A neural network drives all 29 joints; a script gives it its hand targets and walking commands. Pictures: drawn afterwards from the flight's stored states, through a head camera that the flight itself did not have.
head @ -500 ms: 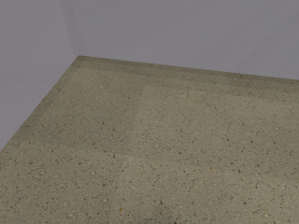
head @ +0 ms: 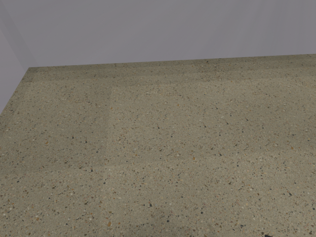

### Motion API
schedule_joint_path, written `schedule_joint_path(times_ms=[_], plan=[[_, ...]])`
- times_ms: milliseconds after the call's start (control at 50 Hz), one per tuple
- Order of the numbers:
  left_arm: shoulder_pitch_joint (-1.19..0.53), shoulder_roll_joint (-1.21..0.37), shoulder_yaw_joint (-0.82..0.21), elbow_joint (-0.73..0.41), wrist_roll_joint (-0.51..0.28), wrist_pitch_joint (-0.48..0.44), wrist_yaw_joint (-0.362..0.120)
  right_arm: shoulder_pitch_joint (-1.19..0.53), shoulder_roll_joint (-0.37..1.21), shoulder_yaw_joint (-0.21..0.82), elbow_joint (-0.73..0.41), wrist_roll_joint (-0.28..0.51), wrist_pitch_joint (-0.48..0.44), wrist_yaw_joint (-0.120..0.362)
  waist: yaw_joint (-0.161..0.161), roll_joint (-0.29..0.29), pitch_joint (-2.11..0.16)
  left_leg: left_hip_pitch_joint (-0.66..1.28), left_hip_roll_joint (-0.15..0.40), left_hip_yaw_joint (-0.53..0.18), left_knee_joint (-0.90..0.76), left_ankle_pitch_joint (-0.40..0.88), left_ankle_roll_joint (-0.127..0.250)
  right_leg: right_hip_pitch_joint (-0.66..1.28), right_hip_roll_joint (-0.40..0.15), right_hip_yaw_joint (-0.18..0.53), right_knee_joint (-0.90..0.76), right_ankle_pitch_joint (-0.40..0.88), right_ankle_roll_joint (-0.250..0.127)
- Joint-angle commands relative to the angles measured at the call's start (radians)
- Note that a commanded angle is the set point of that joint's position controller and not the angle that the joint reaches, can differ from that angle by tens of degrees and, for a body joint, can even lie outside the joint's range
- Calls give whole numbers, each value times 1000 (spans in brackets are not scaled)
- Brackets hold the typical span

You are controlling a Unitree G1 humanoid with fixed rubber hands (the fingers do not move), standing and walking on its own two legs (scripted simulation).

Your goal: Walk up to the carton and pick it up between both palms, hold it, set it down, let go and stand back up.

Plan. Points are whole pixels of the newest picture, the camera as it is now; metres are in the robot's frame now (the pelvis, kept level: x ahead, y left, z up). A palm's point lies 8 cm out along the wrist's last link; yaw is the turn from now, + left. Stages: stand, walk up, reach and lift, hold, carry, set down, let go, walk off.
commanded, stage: walk up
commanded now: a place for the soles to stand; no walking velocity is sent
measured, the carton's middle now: out of the picture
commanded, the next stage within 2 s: none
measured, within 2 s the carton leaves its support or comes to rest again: neither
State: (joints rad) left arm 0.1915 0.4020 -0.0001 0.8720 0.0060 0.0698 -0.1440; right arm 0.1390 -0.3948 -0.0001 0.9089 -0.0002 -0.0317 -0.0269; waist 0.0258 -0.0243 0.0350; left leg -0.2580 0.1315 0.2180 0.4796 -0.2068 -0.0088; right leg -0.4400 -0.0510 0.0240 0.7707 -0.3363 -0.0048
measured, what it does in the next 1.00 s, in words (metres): steps to the right, turning right: right foot, then left foot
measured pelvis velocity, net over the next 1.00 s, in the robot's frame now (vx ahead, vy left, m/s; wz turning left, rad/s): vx -0.01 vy -0.16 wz -0.78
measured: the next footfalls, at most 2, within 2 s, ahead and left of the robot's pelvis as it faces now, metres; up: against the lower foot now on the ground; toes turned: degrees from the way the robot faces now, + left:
right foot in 0.04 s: +0.08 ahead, -0.13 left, +0.00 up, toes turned -3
left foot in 0.34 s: +0.12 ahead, +0.03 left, +0.00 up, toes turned -13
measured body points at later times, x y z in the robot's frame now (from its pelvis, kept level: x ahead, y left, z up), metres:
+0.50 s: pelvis -0.02 -0.06 +0.00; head +0.02 -0.06 +0.45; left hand +0.19 +0.18 -0.12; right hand -0.06 -0.41 -0.09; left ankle +0.08 +0.04 -0.73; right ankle -0.02 -0.19 -0.70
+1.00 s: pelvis -0.01 -0.16 +0.00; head +0.02 -0.18 +0.45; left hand +0.28 +0.00 -0.11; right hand -0.18 -0.46 -0.10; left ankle +0.10 -0.06 -0.73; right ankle -0.07 -0.27 -0.71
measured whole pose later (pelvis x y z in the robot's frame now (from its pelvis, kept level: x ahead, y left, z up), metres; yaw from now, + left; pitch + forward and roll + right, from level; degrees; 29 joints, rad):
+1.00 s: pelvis -0.01 -0.16 +0.00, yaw -45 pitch +1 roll +1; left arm 0.23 0.45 0.00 0.77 0.02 0.07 -0.14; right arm 0.24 -0.46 0.00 0.89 0.00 -0.08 -0.01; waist 0.01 -0.04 0.05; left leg -0.27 0.09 0.15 0.54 -0.27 -0.01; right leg -0.46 0.06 0.15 0.84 -0.33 0.02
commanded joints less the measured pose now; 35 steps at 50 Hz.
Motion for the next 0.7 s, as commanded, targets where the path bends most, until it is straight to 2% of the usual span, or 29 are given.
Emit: schedule_joint_path(times_ms=[0,20,40,60,80,120,200,240,260,300,320,340,360,380,400,420,440,460,480,500,520,540,560,580,600,620,640,660,680], plan=[[140,195,135,-107,49,-21,-2,-60,-264,-158,-103,-23,-6,-7,75,73,-172,-44,154,-6,107,34,112,264,-4,-44,-229,33,-29],[176,220,135,-98,56,-21,13,-72,-217,-137,-107,-24,1,-3,106,-10,-103,-130,52,20,252,-105,75,274,48,11,-326,70,-69],[218,305,140,-104,66,-20,20,-59,-199,-117,-132,-13,8,-4,123,-218,-46,-370,-77,35,396,-457,27,280,-122,411,-527,-8,-160],[133,421,157,-133,65,-11,25,-99,-202,-109,-150,3,3,-12,88,-305,17,-422,-145,-175,478,-493,10,215,-161,658,-601,57,-252],[32,352,152,-163,51,-3,27,-43,-244,-109,-111,13,6,-15,42,-256,-17,-424,-93,-244,471,-386,4,270,-134,582,-556,17,-245],[-35,304,141,-196,47,6,33,7,-262,-116,-77,4,-8,-12,8,-136,18,-324,-99,-222,407,-280,-8,209,-84,498,-506,113,-225],[-12,231,119,-221,48,-5,17,81,-236,-124,-75,-8,-22,-20,8,-162,-78,-203,-171,-216,252,-229,10,249,-40,498,-500,236,-233],[-1,215,108,-220,42,-6,13,26,-233,-124,-104,-2,-23,-25,37,-115,-24,-198,-174,-223,167,-237,7,221,-32,533,-520,206,-235],[-33,264,118,-223,46,-5,19,108,-251,-135,-75,1,-24,-30,2,-178,-61,-135,-177,-236,124,-209,2,234,-34,555,-507,179,-229],[4,230,106,-252,33,-12,13,153,-231,-120,-51,-19,-35,-42,-10,-116,-114,3,-184,-247,18,-116,27,156,-24,574,-528,73,-177],[-42,237,103,-266,31,-6,11,173,-276,-129,-47,-19,-36,-41,-36,-107,-104,143,-163,-253,-54,-88,48,41,33,502,-522,12,-96],[-99,186,96,-281,29,-7,7,221,-271,-137,-57,-20,-37,-41,-88,7,-89,296,-65,-350,-177,-83,75,-155,98,396,-447,-133,-84],[-87,164,91,-285,42,-10,11,212,-369,-154,-69,-27,-37,-47,-90,134,-116,444,184,-550,-221,-284,167,-345,160,187,-264,-118,-22],[-57,179,102,-265,70,-10,15,170,-388,-165,-89,-37,-34,-44,-72,177,-116,300,355,-617,-306,-290,235,-296,94,103,12,-82,22],[-55,234,112,-239,79,-10,13,125,-376,-153,-114,-36,-35,-46,-48,75,-106,187,372,-574,-290,-247,250,-205,42,90,168,-60,38],[5,246,116,-218,74,-12,3,76,-339,-153,-109,-38,-38,-50,-1,7,-122,118,310,-464,-264,-214,213,-121,8,107,232,-28,39],[44,262,124,-196,47,-16,-7,-11,-337,-150,-133,-28,-41,-41,32,113,-84,86,272,-355,-227,-155,188,-89,-14,101,227,13,39],[60,248,121,-201,44,-16,-13,-7,-332,-150,-133,-30,-41,-36,17,159,-103,129,248,-284,-196,-116,171,-87,-18,83,157,-13,30],[51,243,121,-197,45,-20,-22,22,-324,-160,-115,-35,-42,-32,-20,149,-124,138,213,-209,-185,-131,146,-54,-11,56,84,-21,34],[17,240,120,-193,42,-26,-25,50,-327,-161,-113,-32,-42,-30,-35,121,-104,157,238,-213,-174,-134,153,-89,-13,33,42,-35,29],[1,234,127,-202,40,-24,-22,66,-371,-167,-120,-34,-42,-25,-50,164,-97,155,279,-221,-191,-166,164,-82,-32,20,34,-57,38],[-27,242,116,-210,35,-30,-19,76,-379,-174,-107,-28,-44,-13,-59,133,-91,188,254,-159,-141,-117,150,-84,-39,6,-57,-52,36],[17,210,115,-210,27,-37,-15,89,-360,-171,-102,-41,-38,-4,-44,164,-133,252,266,-129,-80,-25,148,-62,-33,4,-151,-102,7],[57,212,118,-174,29,-42,-7,100,-352,-170,-107,-27,-38,0,-31,101,-168,138,238,-60,-19,-15,121,85,4,-52,-187,-27,-5],[136,221,128,-153,31,-40,-2,44,-339,-168,-115,-36,-35,5,18,148,-197,48,183,-3,64,-106,90,229,26,-49,-223,46,-28],[211,252,146,-109,27,-43,6,45,-281,-153,-116,-32,-28,4,46,19,-191,-72,139,19,195,-284,76,347,56,-29,-263,-31,-50],[274,351,163,-113,40,-31,18,-59,-240,-137,-150,-28,-22,2,139,-194,-109,-339,15,7,361,-467,25,373,-39,290,-387,-213,-133],[234,404,169,-133,21,-30,31,-133,-229,-119,-173,-12,-18,3,143,-292,27,-488,-108,-79,512,-478,-10,280,-75,630,-570,-343,-216],[144,401,164,-160,23,-26,30,-73,-261,-117,-152,9,-21,-3,83,-260,11,-488,-96,-216,537,-421,-9,296,-102,732,-592,-303,-265]])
